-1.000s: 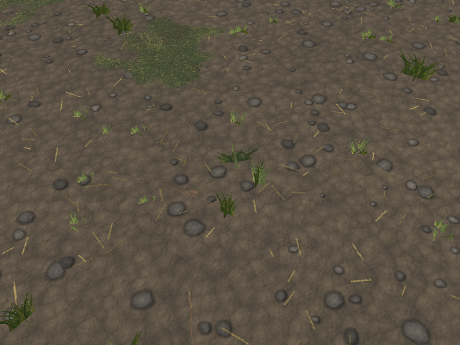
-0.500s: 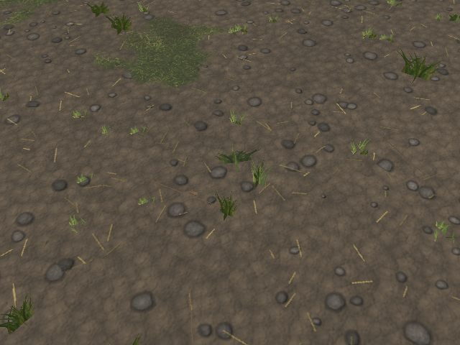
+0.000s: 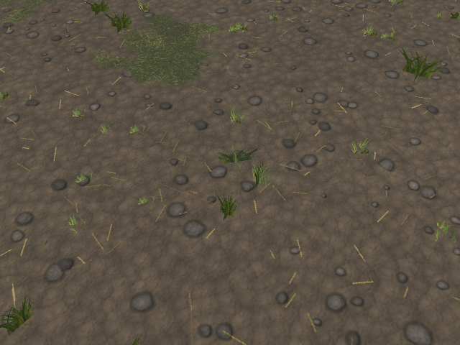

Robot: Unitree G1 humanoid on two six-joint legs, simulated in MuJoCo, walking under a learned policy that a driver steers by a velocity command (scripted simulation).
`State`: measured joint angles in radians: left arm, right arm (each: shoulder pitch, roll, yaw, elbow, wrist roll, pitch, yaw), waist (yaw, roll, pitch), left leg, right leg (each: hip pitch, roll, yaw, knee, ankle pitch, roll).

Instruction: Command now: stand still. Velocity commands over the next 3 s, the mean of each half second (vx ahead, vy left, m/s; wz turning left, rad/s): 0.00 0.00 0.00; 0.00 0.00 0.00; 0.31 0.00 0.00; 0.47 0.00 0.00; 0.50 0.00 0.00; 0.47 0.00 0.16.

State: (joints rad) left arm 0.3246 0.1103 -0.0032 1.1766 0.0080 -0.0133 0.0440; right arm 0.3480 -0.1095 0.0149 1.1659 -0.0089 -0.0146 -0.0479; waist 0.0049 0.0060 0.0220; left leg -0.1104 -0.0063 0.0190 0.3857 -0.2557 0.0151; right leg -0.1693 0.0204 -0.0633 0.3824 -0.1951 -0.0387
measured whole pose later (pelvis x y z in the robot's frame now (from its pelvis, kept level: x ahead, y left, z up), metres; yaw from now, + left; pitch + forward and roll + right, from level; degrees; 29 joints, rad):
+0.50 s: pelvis +0.01 +0.00 +0.00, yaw +0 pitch -1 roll +0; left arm 0.33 0.11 0.00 1.17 0.01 -0.02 0.04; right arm 0.36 -0.10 0.01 1.16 -0.01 -0.02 -0.05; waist 0.00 0.01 0.03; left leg -0.10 -0.01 0.02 0.39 -0.27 0.01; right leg -0.16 0.02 -0.06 0.39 -0.21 -0.04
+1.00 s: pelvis +0.01 +0.00 +0.00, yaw +0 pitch -1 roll +0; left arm 0.34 0.10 0.00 1.17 0.01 -0.02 0.04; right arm 0.36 -0.10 0.01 1.16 -0.01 -0.02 -0.05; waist 0.00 0.01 0.03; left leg -0.09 -0.01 0.02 0.38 -0.27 0.02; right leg -0.16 0.02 -0.06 0.39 -0.21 -0.03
